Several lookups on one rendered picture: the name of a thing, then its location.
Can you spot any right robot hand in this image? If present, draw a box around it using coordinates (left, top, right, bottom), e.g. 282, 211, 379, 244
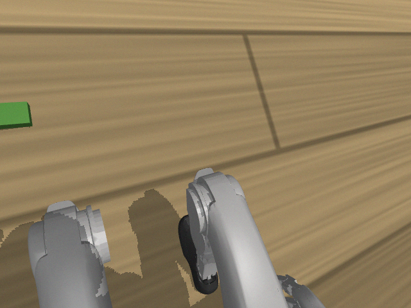
277, 275, 325, 308

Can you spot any small box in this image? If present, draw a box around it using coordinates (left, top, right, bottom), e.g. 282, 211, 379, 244
0, 101, 33, 129

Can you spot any right robot foot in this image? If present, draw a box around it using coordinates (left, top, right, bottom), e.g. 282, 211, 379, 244
178, 215, 218, 295

